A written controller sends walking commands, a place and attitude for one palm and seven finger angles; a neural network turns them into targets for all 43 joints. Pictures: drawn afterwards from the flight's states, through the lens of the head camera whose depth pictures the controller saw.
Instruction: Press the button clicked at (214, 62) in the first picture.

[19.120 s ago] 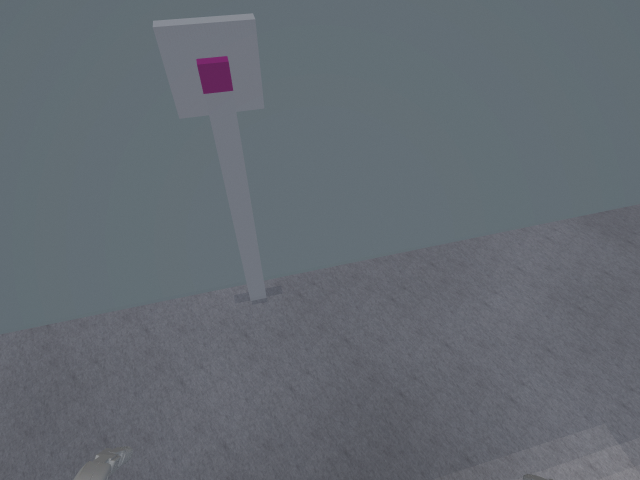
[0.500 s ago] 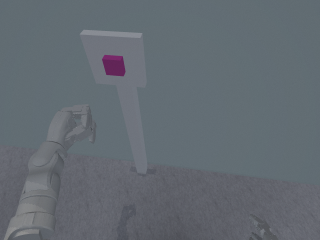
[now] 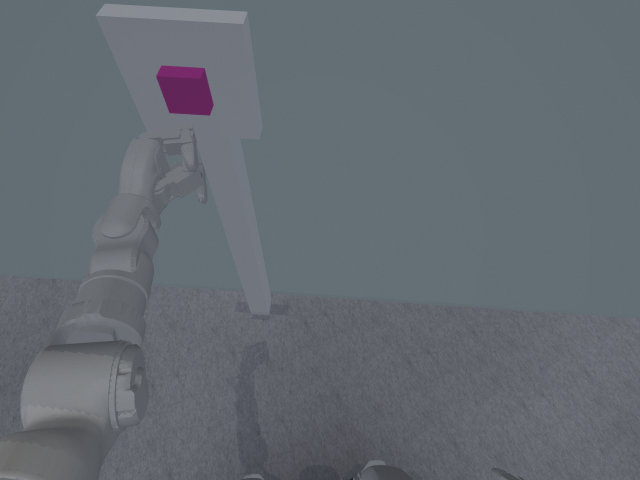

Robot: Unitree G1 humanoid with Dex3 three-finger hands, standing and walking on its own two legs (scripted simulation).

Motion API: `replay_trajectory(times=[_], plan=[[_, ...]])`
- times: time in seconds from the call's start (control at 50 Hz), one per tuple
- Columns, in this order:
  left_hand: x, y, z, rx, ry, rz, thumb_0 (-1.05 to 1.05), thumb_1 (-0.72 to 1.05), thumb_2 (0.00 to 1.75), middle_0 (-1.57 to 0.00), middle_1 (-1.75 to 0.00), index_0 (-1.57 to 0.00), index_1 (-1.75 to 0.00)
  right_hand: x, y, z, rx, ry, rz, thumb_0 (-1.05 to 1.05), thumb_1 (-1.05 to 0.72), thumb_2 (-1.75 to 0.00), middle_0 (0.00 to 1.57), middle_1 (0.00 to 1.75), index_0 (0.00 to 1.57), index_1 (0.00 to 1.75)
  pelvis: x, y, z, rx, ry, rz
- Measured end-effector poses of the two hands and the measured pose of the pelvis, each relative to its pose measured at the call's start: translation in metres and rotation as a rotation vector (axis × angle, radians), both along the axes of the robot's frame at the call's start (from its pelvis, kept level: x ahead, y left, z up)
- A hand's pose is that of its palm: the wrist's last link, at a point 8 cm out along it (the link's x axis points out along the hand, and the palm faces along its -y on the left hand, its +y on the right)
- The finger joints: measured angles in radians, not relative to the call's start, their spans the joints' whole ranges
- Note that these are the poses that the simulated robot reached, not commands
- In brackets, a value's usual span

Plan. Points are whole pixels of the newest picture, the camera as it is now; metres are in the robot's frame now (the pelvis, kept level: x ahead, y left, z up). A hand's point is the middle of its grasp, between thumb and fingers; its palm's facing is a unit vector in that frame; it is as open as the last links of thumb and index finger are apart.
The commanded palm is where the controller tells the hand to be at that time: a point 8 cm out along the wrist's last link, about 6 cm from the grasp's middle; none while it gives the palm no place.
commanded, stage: aim a knuckle at the button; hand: left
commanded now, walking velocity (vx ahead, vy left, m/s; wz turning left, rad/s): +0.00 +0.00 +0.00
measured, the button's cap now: (187, 89) +0.60 +0.17 +0.13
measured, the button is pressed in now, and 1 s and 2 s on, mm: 0 0 12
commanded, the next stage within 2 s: press the button with the knuckle in 0.82 s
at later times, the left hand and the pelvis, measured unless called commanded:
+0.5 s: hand (197, 161) +0.49 +0.15 +0.10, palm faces -0.07 -1.00 -0.01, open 3.1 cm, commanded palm +0.48 +0.19 +0.10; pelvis +0.00 +0.00 -0.01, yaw -2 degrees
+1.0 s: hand (206, 155) +0.50 +0.14 +0.10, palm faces -0.07 -1.00 -0.02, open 3.1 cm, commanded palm +0.49 +0.18 +0.10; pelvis +0.00 +0.01 -0.01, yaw -1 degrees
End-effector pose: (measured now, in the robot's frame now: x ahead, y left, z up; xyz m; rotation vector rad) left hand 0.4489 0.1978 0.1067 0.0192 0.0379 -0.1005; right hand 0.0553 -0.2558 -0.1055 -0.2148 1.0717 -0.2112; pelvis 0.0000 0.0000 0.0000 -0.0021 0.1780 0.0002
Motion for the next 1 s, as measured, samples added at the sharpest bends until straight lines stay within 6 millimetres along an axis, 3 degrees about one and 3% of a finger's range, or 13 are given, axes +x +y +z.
replay_trajectory(times=[0.2, 0.34, 0.44, 0.62, 0.74, 0.84, 1.0], plan=[[0.047, -0.016, 0.007, -0.014, -0.011, 0.006, 0.01, 0.9, 0.9, -1.3, -1.5, -1.3, -1.5, -0.077, -0.007, -0.006, -0.023, 0.198, -0.098, 0.01, -0.91, -0.9, 0.2, 0.3, 0.2, 0.3, -0.005, 0.001, -0.008, -0.003, 0.074, -0.016], [0.046, -0.007, 0.0, -0.004, -0.022, 0.014, 0.01, 0.91, 0.9, -1.3, -1.5, -1.3, -1.5, -0.107, -0.003, -0.002, -0.006, 0.274, -0.141, 0.01, -0.91, -0.9, 0.2, 0.3, 0.2, 0.3, -0.001, 0.001, -0.008, 0.0, 0.091, -0.044], [0.032, 0.001, -0.009, -0.011, -0.014, 0.023, 0.01, 0.9, 0.9, -1.3, -1.5, -1.3, -1.5, -0.1, 0.0, -0.002, 0.004, 0.269, -0.135, 0.01, -0.91, -0.9, 0.2, 0.3, 0.2, 0.3, 0.0, 0.001, -0.006, -0.006, 0.08, -0.04], [0.026, 0.001, 0.006, 0.002, -0.043, 0.008, 0.01, 0.9, 0.9, -1.3, -1.5, -1.31, -1.5, -0.05, -0.001, -0.005, -0.006, 0.144, -0.07, 0.0, -0.91, -0.9, 0.2, 0.3, 0.2, 0.3, -0.002, 0.005, -0.007, -0.017, 0.062, -0.012], [0.028, -0.008, 0.002, -0.023, -0.012, -0.001, 0.01, 0.9, 0.9, -1.3, -1.5, -1.31, -1.5, -0.028, 0.001, -0.005, -0.008, 0.081, -0.035, 0.0, -0.91, -0.9, 0.2, 0.3, 0.2, 0.3, -0.003, 0.007, -0.009, -0.012, 0.066, -0.012], [0.029, -0.01, -0.006, -0.016, -0.027, 0.011, 0.01, 0.9, 0.9, -1.3, -1.5, -1.3, -1.5, -0.027, 0.003, -0.005, -0.005, 0.08, -0.03, 0.0, -0.91, -0.9, 0.2, 0.3, 0.2, 0.3, -0.004, 0.007, -0.011, -0.009, 0.073, -0.017], [0.038, -0.004, -0.006, -0.002, -0.033, 0.029, 0.01, 0.9, 0.9, -1.3, -1.5, -1.31, -1.5, -0.049, 0.004, -0.009, -0.001, 0.156, -0.061, 0.0, -0.91, -0.9, 0.21, 0.3, 0.2, 0.3, -0.002, 0.006, -0.012, -0.012, 0.081, -0.017]])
